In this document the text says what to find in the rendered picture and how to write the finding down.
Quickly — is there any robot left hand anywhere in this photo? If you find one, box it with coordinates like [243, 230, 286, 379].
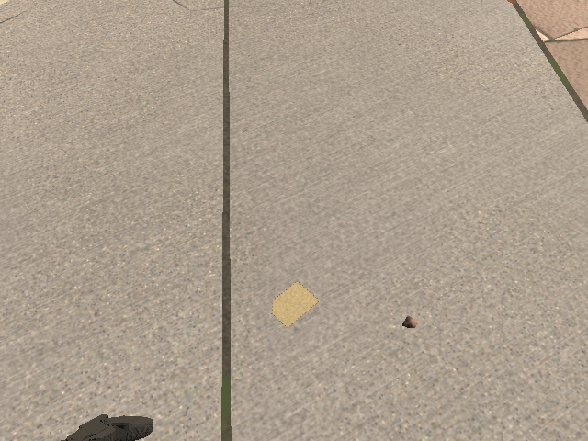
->
[61, 414, 153, 441]

